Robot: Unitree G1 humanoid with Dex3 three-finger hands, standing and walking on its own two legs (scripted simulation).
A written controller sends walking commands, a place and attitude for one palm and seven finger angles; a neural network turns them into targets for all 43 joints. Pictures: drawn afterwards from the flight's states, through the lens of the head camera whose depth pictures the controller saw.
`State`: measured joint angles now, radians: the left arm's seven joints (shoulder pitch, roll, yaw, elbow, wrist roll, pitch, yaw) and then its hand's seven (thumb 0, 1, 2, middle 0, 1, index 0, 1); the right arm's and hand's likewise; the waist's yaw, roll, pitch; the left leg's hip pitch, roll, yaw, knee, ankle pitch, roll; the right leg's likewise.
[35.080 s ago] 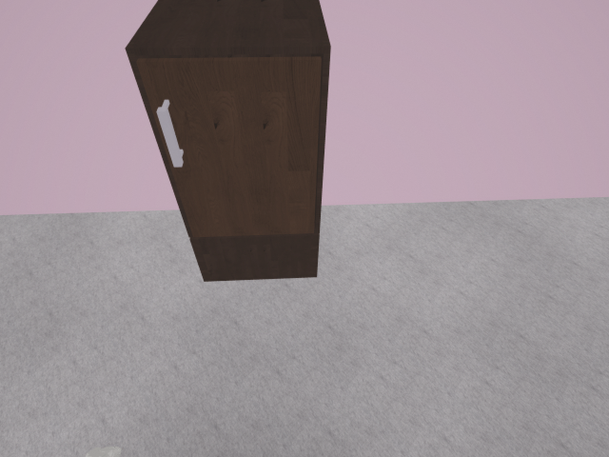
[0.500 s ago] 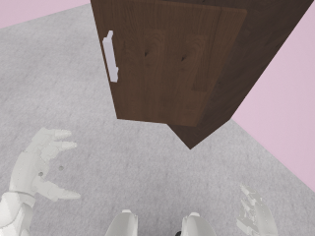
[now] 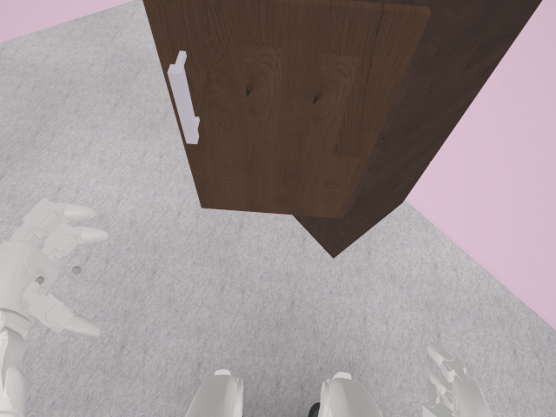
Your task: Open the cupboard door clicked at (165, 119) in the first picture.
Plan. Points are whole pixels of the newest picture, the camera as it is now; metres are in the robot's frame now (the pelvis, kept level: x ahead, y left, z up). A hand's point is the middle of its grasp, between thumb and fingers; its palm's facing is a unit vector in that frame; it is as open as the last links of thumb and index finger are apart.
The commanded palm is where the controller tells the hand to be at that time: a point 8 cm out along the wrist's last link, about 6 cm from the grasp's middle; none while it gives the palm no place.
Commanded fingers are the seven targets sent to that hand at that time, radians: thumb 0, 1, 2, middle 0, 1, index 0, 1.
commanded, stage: raise the hand with hooked fingers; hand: left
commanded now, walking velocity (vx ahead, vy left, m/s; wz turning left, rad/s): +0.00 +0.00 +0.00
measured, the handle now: (187, 100) +0.61 +0.20 +0.04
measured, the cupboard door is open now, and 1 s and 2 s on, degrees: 48 48 48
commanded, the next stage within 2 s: move the hooked fingers beside the handle in 0.36 s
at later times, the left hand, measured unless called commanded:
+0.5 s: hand (79, 275) +0.28 +0.27 +0.04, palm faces -0.02 -1.00 -0.07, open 14.0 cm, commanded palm +0.27 +0.31 +0.05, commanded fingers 0.00 -0.50 0.30 -0.30 -1.20 -0.30 -1.20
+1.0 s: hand (114, 212) +0.37 +0.25 +0.05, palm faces -0.03 -1.00 -0.06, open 14.0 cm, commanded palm +0.36 +0.30 +0.04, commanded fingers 0.00 -0.50 0.30 -0.30 -1.20 -0.30 -1.20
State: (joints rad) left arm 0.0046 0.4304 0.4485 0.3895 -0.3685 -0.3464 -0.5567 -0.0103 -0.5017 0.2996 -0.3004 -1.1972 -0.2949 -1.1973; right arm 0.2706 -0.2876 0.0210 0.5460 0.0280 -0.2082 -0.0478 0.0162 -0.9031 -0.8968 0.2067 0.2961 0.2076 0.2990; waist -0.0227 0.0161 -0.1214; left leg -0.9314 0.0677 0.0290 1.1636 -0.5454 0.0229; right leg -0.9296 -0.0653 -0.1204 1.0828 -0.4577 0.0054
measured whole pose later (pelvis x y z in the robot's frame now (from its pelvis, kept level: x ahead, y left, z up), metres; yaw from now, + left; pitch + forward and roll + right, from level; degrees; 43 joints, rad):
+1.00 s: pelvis -0.01 -0.01 +0.00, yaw -1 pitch +20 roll -2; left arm -0.36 0.47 0.45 0.71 -0.26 -0.37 -0.50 -0.01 -0.50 0.30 -0.30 -1.20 -0.30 -1.20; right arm 0.30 -0.28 0.03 0.58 0.02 -0.13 -0.05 0.01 -0.90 -0.90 0.21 0.30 0.21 0.30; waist -0.07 0.01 -0.12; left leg -0.98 0.07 0.04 1.16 -0.53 0.02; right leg -0.99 -0.06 -0.10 1.09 -0.44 0.00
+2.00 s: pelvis -0.02 +0.01 -0.04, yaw -3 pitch +30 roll -6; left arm -1.08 0.85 0.54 1.27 -0.04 -0.34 -0.47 -0.01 -0.50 0.30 -0.30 -1.20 -0.30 -1.20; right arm 0.35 -0.30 0.09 0.59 -0.02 0.05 -0.03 0.01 -0.90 -0.90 0.21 0.30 0.21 0.30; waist -0.25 0.02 -0.09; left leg -1.28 0.10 0.01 1.31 -0.55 0.04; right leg -1.26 -0.04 -0.12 1.17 -0.43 0.01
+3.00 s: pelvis +0.00 +0.01 -0.03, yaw -4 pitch +30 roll -6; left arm -1.06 0.82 0.54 1.23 -0.03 -0.34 -0.43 -0.01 -0.50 0.30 -0.30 -1.20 -0.30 -1.20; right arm 0.34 -0.27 0.10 0.58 -0.02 0.10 0.00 0.00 -0.91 -0.90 0.21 0.30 0.21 0.30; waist -0.24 0.03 -0.09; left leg -1.26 0.11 0.00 1.29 -0.57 0.03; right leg -1.24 -0.02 -0.13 1.15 -0.44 0.01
